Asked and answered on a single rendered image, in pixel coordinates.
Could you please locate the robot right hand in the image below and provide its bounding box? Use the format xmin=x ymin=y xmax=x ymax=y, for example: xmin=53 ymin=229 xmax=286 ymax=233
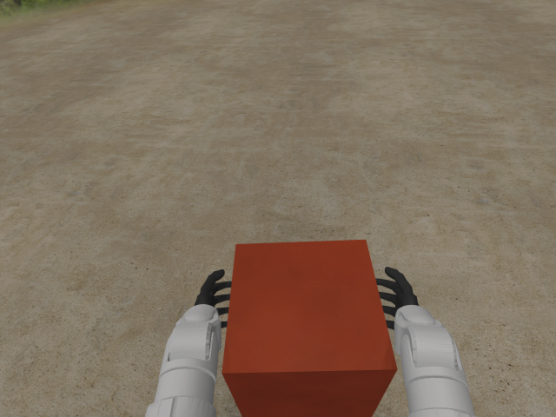
xmin=375 ymin=267 xmax=419 ymax=330

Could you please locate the carton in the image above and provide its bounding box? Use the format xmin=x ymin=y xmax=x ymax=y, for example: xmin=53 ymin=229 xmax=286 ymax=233
xmin=222 ymin=240 xmax=398 ymax=417

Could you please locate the robot left forearm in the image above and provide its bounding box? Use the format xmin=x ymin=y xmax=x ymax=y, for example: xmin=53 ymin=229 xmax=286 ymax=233
xmin=145 ymin=304 xmax=222 ymax=417

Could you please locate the robot left hand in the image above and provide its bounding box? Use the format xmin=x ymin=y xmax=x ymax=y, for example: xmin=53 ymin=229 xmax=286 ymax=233
xmin=195 ymin=269 xmax=232 ymax=328

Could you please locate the robot right forearm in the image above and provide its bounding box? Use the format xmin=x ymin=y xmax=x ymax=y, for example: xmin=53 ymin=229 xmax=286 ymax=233
xmin=394 ymin=305 xmax=477 ymax=417

